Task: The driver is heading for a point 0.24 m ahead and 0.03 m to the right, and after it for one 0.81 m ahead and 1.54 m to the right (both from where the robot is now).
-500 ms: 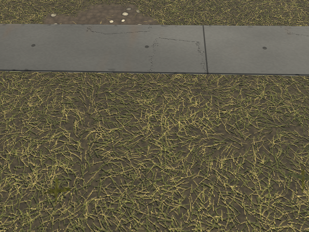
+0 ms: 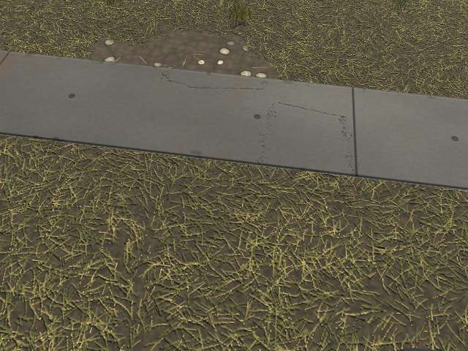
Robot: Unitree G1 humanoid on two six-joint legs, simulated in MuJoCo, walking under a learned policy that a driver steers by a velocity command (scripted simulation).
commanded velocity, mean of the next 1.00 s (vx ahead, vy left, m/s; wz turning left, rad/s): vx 0.50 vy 0.00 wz -0.46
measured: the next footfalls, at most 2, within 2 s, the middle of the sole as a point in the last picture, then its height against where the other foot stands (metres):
right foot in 0.56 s outside the picture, level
left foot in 1.04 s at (279, 248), level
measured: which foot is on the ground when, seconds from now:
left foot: down 0.00-0.56, up 0.58-1.00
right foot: up 0.00-0.54, down 0.56-1.00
